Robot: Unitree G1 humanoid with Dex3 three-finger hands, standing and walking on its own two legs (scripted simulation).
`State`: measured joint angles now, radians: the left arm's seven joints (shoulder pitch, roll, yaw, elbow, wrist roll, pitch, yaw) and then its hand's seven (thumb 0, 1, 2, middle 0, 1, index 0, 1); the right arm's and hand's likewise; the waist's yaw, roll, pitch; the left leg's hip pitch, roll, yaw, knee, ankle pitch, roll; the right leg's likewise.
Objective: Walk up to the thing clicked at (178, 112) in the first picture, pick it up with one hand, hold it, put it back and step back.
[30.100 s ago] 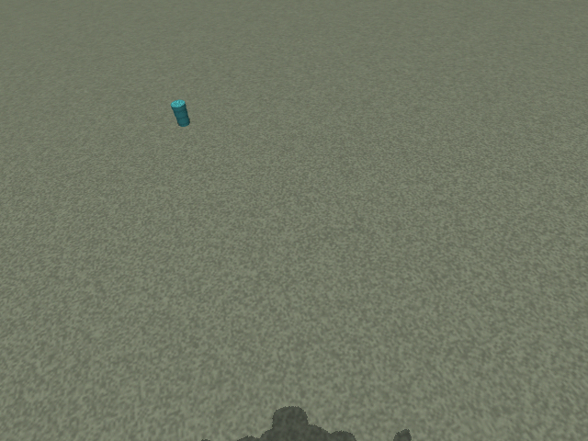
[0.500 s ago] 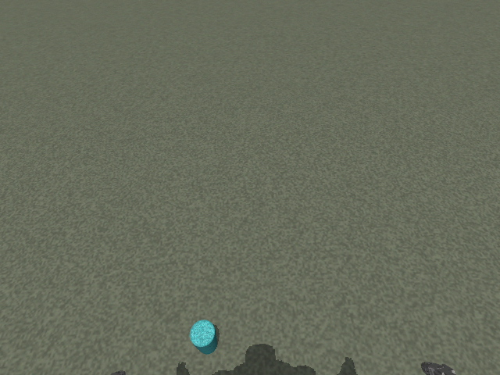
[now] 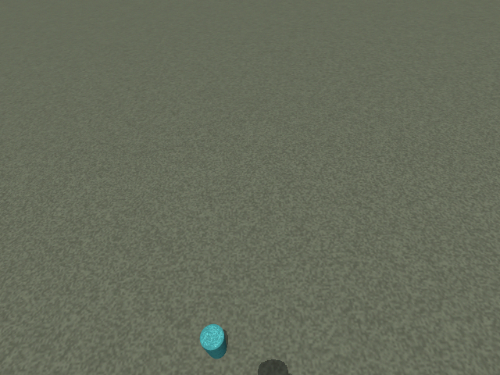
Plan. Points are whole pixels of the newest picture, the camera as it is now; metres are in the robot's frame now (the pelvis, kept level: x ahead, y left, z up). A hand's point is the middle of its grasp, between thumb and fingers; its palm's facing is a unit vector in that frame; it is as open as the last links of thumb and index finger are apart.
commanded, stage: stand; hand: left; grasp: from the side
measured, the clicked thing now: (214, 343) +0.39 +0.21 -0.71
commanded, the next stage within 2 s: step back in 1.42 s
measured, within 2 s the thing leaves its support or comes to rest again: neither
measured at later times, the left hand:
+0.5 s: hand out of the picture +0.07 +0.24 -0.16, palm faces -0.02 -0.94 -0.33, open 7.4 cm
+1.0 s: hand out of the picture +0.10 +0.24 -0.15, palm faces -0.01 -0.94 -0.33, open 7.4 cm
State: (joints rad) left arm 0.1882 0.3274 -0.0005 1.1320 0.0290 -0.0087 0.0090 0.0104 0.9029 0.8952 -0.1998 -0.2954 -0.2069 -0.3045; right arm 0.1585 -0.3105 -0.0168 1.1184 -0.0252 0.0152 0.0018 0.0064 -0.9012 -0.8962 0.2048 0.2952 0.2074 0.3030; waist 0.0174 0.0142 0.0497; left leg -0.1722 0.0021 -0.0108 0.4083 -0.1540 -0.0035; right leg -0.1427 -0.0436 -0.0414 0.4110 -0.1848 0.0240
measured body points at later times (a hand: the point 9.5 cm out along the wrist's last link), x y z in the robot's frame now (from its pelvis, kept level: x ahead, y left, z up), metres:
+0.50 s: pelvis +0.01 -0.01 +0.00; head +0.02 -0.01 +0.45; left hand +0.08 +0.29 -0.13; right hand +0.07 -0.30 -0.14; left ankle +0.05 +0.12 -0.74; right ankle +0.03 -0.13 -0.74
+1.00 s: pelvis +0.03 -0.01 +0.01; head +0.03 -0.01 +0.46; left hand +0.10 +0.28 -0.13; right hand +0.10 -0.31 -0.13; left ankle +0.05 +0.12 -0.74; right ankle +0.03 -0.13 -0.74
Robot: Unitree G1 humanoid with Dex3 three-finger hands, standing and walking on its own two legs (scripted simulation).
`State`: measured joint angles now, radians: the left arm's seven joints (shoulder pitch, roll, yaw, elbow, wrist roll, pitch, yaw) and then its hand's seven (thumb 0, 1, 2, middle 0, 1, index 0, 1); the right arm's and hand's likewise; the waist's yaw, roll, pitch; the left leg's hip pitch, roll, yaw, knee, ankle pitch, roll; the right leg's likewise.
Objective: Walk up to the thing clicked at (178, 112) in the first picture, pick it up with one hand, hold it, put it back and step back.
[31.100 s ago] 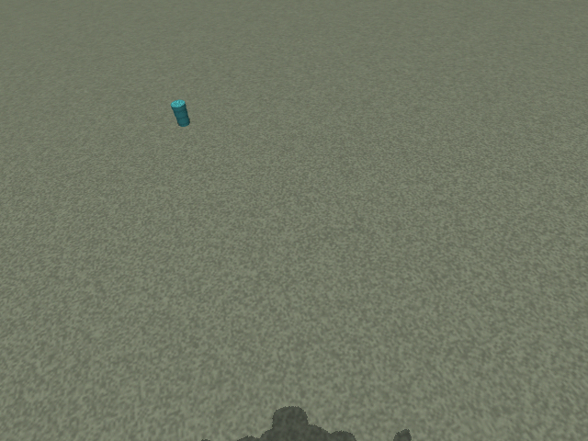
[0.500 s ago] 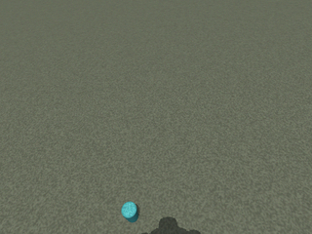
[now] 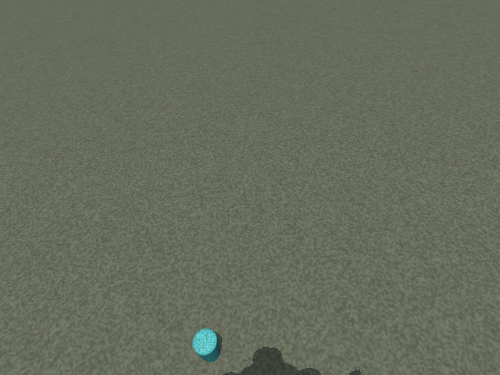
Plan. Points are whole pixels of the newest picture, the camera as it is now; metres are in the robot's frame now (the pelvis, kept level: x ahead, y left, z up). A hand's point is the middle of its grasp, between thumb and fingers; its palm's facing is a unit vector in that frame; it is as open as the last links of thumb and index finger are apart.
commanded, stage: stand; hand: left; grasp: from the side
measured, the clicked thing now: (207, 347) +0.36 +0.22 -0.71
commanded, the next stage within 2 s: step back in 0.42 s
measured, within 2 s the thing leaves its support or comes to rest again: neither
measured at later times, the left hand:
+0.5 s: hand out of the picture +0.08 +0.25 -0.16, palm faces +0.03 -0.94 -0.34, open 7.4 cm
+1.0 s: hand out of the picture +0.04 +0.31 -0.18, palm faces -0.07 -0.93 -0.35, open 7.4 cm
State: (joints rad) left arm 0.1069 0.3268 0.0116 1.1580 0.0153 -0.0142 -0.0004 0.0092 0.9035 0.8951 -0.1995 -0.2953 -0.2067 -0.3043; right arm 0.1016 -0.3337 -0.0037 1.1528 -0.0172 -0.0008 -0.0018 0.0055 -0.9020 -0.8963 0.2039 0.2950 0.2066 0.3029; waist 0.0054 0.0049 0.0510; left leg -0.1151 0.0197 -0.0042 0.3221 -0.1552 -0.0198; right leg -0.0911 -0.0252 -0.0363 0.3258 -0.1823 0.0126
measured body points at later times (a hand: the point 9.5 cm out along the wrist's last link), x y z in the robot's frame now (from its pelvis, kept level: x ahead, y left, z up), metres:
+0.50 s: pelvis -0.01 +0.00 +0.00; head +0.01 +0.00 +0.44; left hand +0.08 +0.30 -0.14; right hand +0.08 -0.30 -0.14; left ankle +0.02 +0.13 -0.75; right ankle +0.00 -0.12 -0.75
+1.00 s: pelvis -0.08 +0.06 -0.02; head -0.01 +0.07 +0.42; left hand +0.04 +0.36 -0.16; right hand +0.00 -0.25 -0.13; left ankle -0.05 +0.13 -0.75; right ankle -0.12 -0.09 -0.69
